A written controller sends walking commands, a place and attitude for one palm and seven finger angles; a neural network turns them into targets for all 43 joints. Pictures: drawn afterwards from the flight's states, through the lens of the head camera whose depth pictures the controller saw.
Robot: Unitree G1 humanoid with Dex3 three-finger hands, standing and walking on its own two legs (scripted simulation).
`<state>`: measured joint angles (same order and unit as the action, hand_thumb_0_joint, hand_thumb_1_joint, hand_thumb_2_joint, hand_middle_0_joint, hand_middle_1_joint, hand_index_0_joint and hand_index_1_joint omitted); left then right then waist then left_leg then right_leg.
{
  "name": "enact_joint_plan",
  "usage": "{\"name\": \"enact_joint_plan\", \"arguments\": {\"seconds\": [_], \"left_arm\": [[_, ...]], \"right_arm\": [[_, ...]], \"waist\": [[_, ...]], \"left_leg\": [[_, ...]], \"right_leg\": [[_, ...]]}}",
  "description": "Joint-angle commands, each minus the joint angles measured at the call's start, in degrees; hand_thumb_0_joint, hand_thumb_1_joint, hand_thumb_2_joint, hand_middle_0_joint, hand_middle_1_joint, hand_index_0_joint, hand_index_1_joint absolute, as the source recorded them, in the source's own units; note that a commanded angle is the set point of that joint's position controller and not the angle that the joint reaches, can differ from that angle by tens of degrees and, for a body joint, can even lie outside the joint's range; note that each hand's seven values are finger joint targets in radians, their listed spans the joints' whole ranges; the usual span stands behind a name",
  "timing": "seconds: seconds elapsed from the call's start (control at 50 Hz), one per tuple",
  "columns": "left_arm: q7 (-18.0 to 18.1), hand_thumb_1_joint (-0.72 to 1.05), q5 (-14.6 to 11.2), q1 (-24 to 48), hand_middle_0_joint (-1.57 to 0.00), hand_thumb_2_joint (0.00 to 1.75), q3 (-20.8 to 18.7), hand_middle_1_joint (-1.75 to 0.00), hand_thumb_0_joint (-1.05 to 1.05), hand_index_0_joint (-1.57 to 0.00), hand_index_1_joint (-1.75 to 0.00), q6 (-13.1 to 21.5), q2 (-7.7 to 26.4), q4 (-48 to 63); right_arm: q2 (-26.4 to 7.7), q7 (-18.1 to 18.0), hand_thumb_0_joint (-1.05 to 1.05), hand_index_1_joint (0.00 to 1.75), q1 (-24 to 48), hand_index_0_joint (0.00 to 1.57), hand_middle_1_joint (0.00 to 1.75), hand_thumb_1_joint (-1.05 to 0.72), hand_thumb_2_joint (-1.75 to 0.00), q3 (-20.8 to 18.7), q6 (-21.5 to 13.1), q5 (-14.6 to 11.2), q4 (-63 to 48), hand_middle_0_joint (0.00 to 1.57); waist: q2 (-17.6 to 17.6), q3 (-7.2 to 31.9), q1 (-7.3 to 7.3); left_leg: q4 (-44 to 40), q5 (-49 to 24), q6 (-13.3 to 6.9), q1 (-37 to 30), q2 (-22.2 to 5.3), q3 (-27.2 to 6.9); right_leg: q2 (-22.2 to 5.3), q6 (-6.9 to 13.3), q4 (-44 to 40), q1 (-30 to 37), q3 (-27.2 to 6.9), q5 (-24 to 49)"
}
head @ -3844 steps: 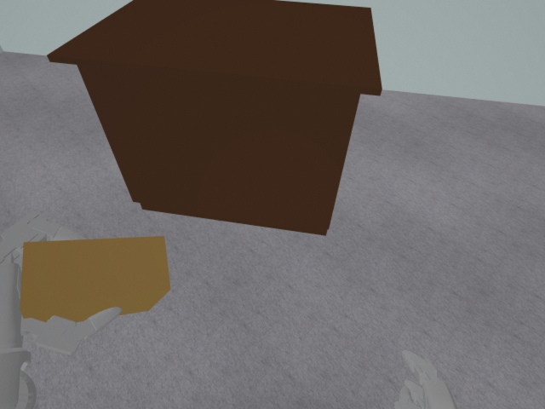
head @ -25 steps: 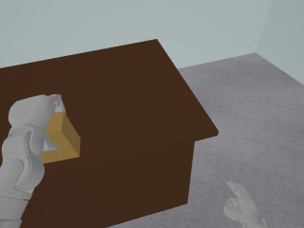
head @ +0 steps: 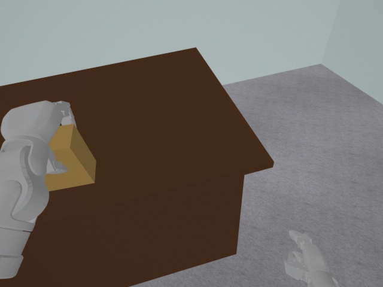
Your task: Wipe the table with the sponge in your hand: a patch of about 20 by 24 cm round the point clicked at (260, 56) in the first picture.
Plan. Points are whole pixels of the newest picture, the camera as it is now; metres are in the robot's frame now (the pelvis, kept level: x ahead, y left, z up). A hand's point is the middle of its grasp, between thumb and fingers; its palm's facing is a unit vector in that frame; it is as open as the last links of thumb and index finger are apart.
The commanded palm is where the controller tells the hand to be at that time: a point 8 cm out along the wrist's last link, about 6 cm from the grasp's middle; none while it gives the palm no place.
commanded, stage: lift the sponge slowly off the table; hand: left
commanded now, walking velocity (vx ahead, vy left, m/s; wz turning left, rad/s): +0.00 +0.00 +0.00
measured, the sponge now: (61, 165) +0.29 +0.33 +0.13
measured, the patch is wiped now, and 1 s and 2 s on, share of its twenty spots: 1.00 1.00 1.00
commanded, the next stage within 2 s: bring the sponge back beside the body in 0.62 s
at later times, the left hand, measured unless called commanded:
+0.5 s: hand (39, 127) +0.29 +0.32 +0.23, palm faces +0.16 +0.00 -0.99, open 10.0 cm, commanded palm +0.25 +0.32 +0.31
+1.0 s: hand (46, 133) +0.28 +0.30 +0.23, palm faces +0.16 -0.03 -0.99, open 10.0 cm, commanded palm +0.23 +0.31 +0.30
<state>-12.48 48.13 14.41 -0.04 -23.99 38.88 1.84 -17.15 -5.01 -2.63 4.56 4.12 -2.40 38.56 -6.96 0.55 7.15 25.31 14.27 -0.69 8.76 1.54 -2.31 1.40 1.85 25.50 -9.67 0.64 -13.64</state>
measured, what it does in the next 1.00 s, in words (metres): stands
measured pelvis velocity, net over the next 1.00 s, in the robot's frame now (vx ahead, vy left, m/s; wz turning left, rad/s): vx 0.00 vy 0.01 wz -0.01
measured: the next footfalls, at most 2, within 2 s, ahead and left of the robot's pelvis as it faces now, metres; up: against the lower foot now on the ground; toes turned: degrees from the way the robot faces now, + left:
none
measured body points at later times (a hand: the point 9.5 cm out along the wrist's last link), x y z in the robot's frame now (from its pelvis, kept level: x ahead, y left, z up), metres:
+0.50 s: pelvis +0.00 +0.01 +0.00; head -0.01 -0.04 +0.45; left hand +0.28 +0.32 +0.29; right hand +0.25 -0.18 -0.09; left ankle -0.01 +0.12 -0.74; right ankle +0.00 -0.10 -0.74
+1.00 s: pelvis +0.00 +0.01 +0.00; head -0.01 -0.04 +0.45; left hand +0.27 +0.30 +0.28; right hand +0.24 -0.18 -0.09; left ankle -0.01 +0.12 -0.74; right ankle +0.00 -0.10 -0.74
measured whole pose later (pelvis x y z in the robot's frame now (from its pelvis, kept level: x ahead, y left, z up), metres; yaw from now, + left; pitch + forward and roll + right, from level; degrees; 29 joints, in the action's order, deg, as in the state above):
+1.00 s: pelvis +0.00 +0.01 +0.00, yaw -1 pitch -2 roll +0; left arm -16.6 46.7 13.8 -0.3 -29.3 40.0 12.7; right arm -16.9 -3.4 -2.1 5.2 6.3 -2.8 36.4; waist -7.2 1.3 8.1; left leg 25.7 14.1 -1.7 9.9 2.4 -1.1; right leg 0.6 0.8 26.4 -11.3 -0.6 -13.5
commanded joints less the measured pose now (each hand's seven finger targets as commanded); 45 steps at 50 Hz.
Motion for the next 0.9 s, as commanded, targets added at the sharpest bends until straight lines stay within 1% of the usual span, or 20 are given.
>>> {"name": "enact_joint_plan", "arguments": {"seconds": [0.0,0.04,0.1,0.14,0.2,0.24,0.3,0.34,0.4,0.44,0.5,0.54,0.6,0.62,0.7,0.72,0.74,0.8,0.82,0.88], "left_arm": [[2.03,0.1,1.91,21.72,-1.2,1.3,-11.46,-1.6,0.0,-1.2,-1.6,0.22,19.86,11.19],[1.73,0.1,1.66,20.95,-1.2,1.3,-10.28,-1.6,0.0,-1.2,-1.6,0.06,18.3,8.21],[1.13,0.1,1.56,22.48,-1.2,1.3,-11.46,-1.6,0.0,-1.2,-1.6,0.03,19.87,14.8],[0.86,0.1,1.41,20.77,-1.2,1.3,-9.54,-1.6,0.0,-1.2,-1.6,-0.69,17.32,11.31],[0.57,0.1,1.5,21.25,-1.2,1.3,-12.64,-1.6,0.0,-1.2,-1.6,-1.66,21.04,14.47],[0.27,0.1,1.29,21.1,-1.2,1.3,-10.38,-1.6,0.0,-1.2,-1.6,-2.43,18.6,11.76],[-0.18,0.1,1.48,23.4,-1.2,1.3,-11.59,-1.6,0.0,-1.2,-1.6,-2.98,20.43,16.19],[-0.64,0.1,1.32,22.86,-1.2,1.3,-8.4,-1.6,0.0,-1.2,-1.6,-3.9,17.18,12.84],[-1.07,0.1,1.8,26.29,-1.2,1.3,-10.06,-1.6,0.0,-1.2,-1.6,-4.23,19.97,15.24],[-1.46,0.1,2.14,26.63,-1.2,1.3,-7.61,-1.6,0.0,-1.2,-1.6,-4.54,17.57,11.38],[-1.79,0.1,2.41,29.93,-1.2,1.3,-8.77,-1.6,0.0,-1.2,-1.6,-4.62,19.46,15.76],[-2.18,0.1,2.65,27.39,-1.2,1.3,-6.95,-1.6,0.0,-1.2,-1.6,-5.22,17.24,9.55],[-2.72,0.1,3.02,29.14,-1.2,1.3,-7.62,-1.6,0.0,-1.2,-1.6,-5.22,18.52,13.09],[-2.8,0.1,3.24,30.42,-1.2,1.3,-5.61,-1.6,0.0,-1.2,-1.6,-5.21,16.71,12.53],[-2.76,0.1,3.31,29.28,-1.2,1.3,-9.01,-1.6,0.0,-1.2,-1.6,-5.21,20.04,13.03],[-2.76,0.1,3.61,29.19,-1.2,1.3,-7.6,-1.6,0.0,-1.2,-1.6,-5.38,18.68,11.42],[-2.81,0.1,2.94,26.69,-1.2,1.3,-7.66,-1.6,0.0,-1.2,-1.6,-5.29,17.99,10.09],[-2.65,0.1,2.35,24.57,-1.2,1.3,-10.56,-1.6,0.0,-1.2,-1.6,-4.83,20.15,17.13],[-2.51,0.1,2.51,24.17,-1.2,1.3,-9.63,-1.6,0.0,-1.2,-1.6,-4.86,19.22,16.44],[-2.08,0.1,1.04,20.39,-1.2,1.3,-10.5,-1.6,0.0,-1.2,-1.6,-4.39,19.1,19.74]], "right_arm": [[-4.98,-0.47,0.0,0.3,13.44,0.2,0.3,-0.9,-0.9,-1.95,-2.88,-0.43,-10.65,0.2],[-4.59,-0.47,0.0,0.3,11.84,0.2,0.3,-0.9,-0.9,-1.92,-2.8,-0.18,-9.74,0.2],[-4.67,-0.13,0.0,0.3,13.96,0.2,0.3,-0.9,-0.9,-1.84,-2.73,-0.47,-11.42,0.2],[-4.25,-0.07,0.0,0.3,12.43,0.2,0.3,-0.9,-0.9,-1.79,-2.61,-0.23,-10.3,0.2],[-4.89,0.21,0.0,0.3,14.32,0.2,0.3,-0.9,-0.9,-1.82,-2.08,-0.38,-11.21,0.2],[-4.26,0.31,0.0,0.3,12.94,0.2,0.3,-0.9,-0.9,-1.55,-1.76,-0.26,-10.5,0.2],[-4.42,0.37,0.0,0.3,15.25,0.2,0.3,-0.9,-0.9,-1.55,-1.74,-0.56,-11.74,0.2],[-3.95,0.31,0.0,0.3,13.58,0.2,0.3,-0.9,-0.9,-1.28,-1.53,-0.53,-10.84,0.2],[-4.39,0.2,0.0,0.3,15.12,0.2,0.3,-0.9,-0.9,-1.22,-1.64,-0.77,-11.61,0.2],[-3.97,0.13,0.0,0.3,13.47,0.2,0.3,-0.9,-0.9,-1.16,-1.57,-0.61,-10.55,0.2],[-4.07,0.19,0.0,0.3,15.41,0.2,0.3,-0.9,-0.9,-1.03,-1.8,-0.8,-11.8,0.2],[-3.88,0.26,0.0,0.3,13.04,0.2,0.3,-0.9,-0.9,-0.89,-1.33,-0.54,-10.41,0.2],[-4.04,0.55,0.0,0.3,15.14,0.2,0.3,-0.9,-0.9,-0.82,-1.19,-0.84,-12.0,0.2],[-3.81,0.54,0.0,0.3,13.97,0.2,0.3,-0.9,-0.9,-0.65,-1.45,-0.64,-11.81,0.2],[-4.2,0.69,0.0,0.3,14.64,0.2,0.3,-0.9,-0.9,-0.94,-1.2,-0.64,-12.11,0.2],[-3.99,0.64,0.0,0.3,13.58,0.2,0.3,-0.9,-0.9,-0.69,-1.38,-0.38,-12.03,0.2],[-3.99,0.75,0.0,0.3,13.16,0.2,0.3,-0.9,-0.9,-0.97,-0.88,-0.5,-11.31,0.2],[-3.97,1.12,0.0,0.3,15.38,0.2,0.3,-0.9,-0.9,-1.08,-0.94,-0.57,-13.09,0.2],[-3.66,1.03,0.0,0.3,14.28,0.2,0.3,-0.9,-0.9,-0.92,-1.1,-0.36,-12.87,0.2],[-4.01,1.19,0.0,0.3,14.83,0.2,0.3,-0.9,-0.9,-1.42,-0.57,-0.45,-12.98,0.2]], "waist": [[1.46,14.56,0.4],[4.21,13.75,-0.1],[-0.26,16.31,0.7],[2.48,14.14,0.05],[0.98,15.31,1.15],[3.63,14.25,0.52],[0.63,15.6,1.19],[2.94,13.93,0.32],[1.02,14.79,0.81],[3.22,14.18,0.16],[-0.69,16.44,0.96],[3.26,14.19,0.31],[0.6,15.37,1.03],[2.4,16.17,0.77],[2.28,16.2,1.32],[4.21,16.3,1.36],[3.99,15.19,0.84],[0.83,18.24,2.21],[3.45,18.35,1.98],[1.76,16.51,2.01]], "left_leg": [[-2.66,-13.91,-1.35,0.21,1.11,0.55],[-2.69,-14.87,-1.35,0.97,0.99,0.83],[-2.56,-16.07,-1.28,-0.57,1.06,0.28],[-2.71,-16.97,-1.21,0.21,0.82,0.63],[-2.69,-16.74,-1.11,0.12,0.68,0.14],[-3.03,-17.15,-0.97,0.96,0.58,0.47],[-2.96,-16.4,-1.05,-0.07,0.59,0.13],[-3.4,-17.07,-0.99,0.61,0.52,0.39],[-3.72,-15.19,-1.05,-0.23,0.33,-0.12],[-3.85,-15.82,-0.98,0.35,0.35,0.2],[-3.97,-15.34,-0.98,-0.9,0.29,-0.34],[-4.17,-16.13,-0.77,0.7,0.15,0.1],[-4.43,-13.95,-0.77,0.37,0.05,-0.07],[-3.85,-15.37,-0.84,0.83,0.33,0.36],[-4.17,-14.16,-0.92,0.74,0.08,-0.12],[-3.51,-15.6,-0.98,1.65,0.34,0.34],[-3.89,-15.0,-0.93,1.4,0.15,0.41],[-3.24,-15.93,-1.04,0.55,0.42,0.08],[-2.66,-17.14,-1.04,1.25,0.54,0.58],[-3.31,-16.41,-0.97,1.01,0.46,0.23]], "right_leg": [[0.11,1.75,-3.03,8.25,-3.39,11.77],[-0.27,1.35,-2.65,8.72,-2.2,12.86],[0.14,1.95,-2.32,9.03,-3.32,13.89],[-0.1,1.55,-2.2,8.51,-1.72,14.36],[0.13,2.1,-2.19,8.62,-3.65,14.5],[-0.22,1.57,-1.96,8.81,-1.87,14.31],[0.23,2.04,-2.23,8.06,-3.35,13.32],[-0.12,1.56,-2.12,7.87,-1.34,13.3],[0.37,1.98,-2.79,6.84,-2.63,11.21],[-0.06,1.67,-2.56,7.23,-1.23,11.35],[0.27,2.28,-2.76,7.17,-2.71,10.94],[-0.07,1.83,-2.55,7.13,-0.94,11.22],[0.16,2.09,-2.77,6.53,-2.27,9.39],[-0.41,1.92,-2.0,7.35,-1.17,10.4],[0.11,2.06,-2.4,7.09,-2.53,9.85],[-0.54,1.95,-1.56,7.85,-1.63,10.9],[-0.28,1.71,-2.07,7.35,-1.34,10.49],[-0.03,2.12,-1.36,8.63,-3.18,11.96],[-0.58,1.83,-0.43,9.28,-1.95,12.8],[-0.28,1.67,-0.98,8.51,-1.96,12.7]]}}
